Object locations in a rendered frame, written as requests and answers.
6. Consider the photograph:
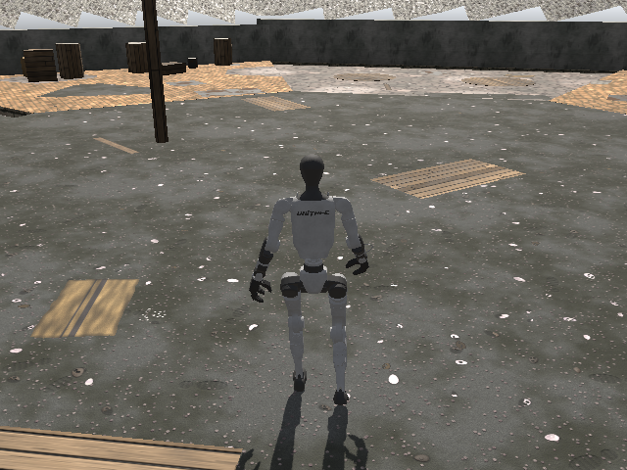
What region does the robot right hand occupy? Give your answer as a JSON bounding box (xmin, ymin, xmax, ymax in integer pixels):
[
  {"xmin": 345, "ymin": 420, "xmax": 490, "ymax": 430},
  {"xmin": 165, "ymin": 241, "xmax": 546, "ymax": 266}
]
[{"xmin": 346, "ymin": 258, "xmax": 369, "ymax": 275}]

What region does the robot left upper arm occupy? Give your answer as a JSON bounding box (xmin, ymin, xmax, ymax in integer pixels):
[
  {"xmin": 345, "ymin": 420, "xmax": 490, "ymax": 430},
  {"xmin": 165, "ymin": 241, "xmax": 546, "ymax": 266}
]
[{"xmin": 265, "ymin": 197, "xmax": 293, "ymax": 253}]

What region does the robot right forearm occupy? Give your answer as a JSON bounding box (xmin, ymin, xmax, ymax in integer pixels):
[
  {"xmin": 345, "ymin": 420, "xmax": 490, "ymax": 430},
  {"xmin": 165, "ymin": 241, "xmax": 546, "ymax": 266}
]
[{"xmin": 352, "ymin": 233, "xmax": 367, "ymax": 263}]

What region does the right robot foot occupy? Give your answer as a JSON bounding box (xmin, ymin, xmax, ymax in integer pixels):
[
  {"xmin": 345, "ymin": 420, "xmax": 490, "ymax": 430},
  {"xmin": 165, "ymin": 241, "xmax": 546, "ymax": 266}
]
[{"xmin": 333, "ymin": 389, "xmax": 349, "ymax": 405}]

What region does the robot left forearm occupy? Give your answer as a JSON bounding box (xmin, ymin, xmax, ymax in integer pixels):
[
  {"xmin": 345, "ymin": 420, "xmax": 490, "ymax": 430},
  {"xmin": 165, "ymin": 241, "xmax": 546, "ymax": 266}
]
[{"xmin": 252, "ymin": 237, "xmax": 273, "ymax": 282}]

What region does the robot left shin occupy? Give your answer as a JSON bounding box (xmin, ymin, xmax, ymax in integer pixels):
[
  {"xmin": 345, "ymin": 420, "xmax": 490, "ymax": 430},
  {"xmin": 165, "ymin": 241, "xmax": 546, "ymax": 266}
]
[{"xmin": 288, "ymin": 316, "xmax": 304, "ymax": 379}]

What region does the robot right upper arm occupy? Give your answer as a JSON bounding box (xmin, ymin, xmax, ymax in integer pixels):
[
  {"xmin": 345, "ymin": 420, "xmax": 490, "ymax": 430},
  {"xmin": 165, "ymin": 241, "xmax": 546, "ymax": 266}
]
[{"xmin": 333, "ymin": 196, "xmax": 362, "ymax": 249}]

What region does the robot left hand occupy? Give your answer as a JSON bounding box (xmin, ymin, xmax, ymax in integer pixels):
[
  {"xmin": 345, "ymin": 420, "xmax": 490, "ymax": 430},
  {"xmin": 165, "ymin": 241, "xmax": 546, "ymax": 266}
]
[{"xmin": 249, "ymin": 277, "xmax": 272, "ymax": 303}]

